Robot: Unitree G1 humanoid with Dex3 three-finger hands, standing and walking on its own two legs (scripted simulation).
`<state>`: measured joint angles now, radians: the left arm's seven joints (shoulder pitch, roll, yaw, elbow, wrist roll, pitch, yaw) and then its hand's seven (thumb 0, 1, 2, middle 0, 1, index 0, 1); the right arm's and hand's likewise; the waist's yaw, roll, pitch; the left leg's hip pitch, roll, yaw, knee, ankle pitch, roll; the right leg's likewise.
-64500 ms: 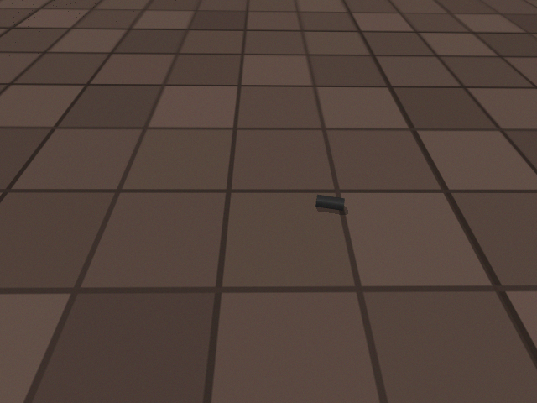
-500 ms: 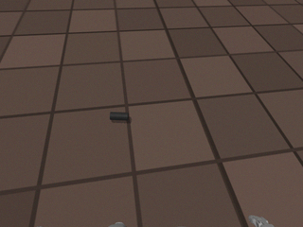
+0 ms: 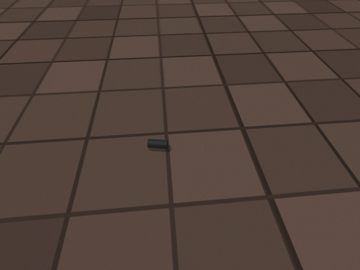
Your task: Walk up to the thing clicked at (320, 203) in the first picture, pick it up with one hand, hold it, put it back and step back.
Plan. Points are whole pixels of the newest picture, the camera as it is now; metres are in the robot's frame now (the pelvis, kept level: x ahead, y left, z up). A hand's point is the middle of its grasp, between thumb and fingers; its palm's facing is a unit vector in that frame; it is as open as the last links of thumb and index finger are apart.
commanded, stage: step back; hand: left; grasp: from above
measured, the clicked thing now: (157, 143) +1.09 +0.19 -0.73
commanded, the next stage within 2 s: stand in 0.76 s
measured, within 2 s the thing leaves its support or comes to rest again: neither
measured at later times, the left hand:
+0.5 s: hand out of the picture +0.10 +0.27 -0.15, palm faces +0.02 -0.93 -0.36, open 7.4 cm
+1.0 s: hand out of the picture +0.15 +0.26 -0.13, palm faces -0.03 -0.94 -0.34, open 7.4 cm
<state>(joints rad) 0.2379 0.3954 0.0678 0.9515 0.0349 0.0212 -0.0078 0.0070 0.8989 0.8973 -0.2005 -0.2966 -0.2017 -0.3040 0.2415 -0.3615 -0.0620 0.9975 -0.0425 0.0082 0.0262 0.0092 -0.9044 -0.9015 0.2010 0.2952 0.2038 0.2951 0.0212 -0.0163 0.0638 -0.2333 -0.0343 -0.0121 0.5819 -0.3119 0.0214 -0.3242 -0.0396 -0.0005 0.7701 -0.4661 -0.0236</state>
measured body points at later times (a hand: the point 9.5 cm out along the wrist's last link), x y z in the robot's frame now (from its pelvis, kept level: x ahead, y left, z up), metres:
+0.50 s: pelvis +0.04 +0.01 +0.00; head +0.05 +0.01 +0.45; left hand +0.09 +0.32 -0.13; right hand +0.13 -0.30 -0.12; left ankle +0.09 +0.13 -0.73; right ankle +0.02 -0.12 -0.73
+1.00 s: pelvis +0.06 +0.01 +0.02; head +0.06 +0.01 +0.47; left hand +0.15 +0.31 -0.11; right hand +0.16 -0.28 -0.11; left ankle +0.09 +0.13 -0.73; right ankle +0.02 -0.12 -0.73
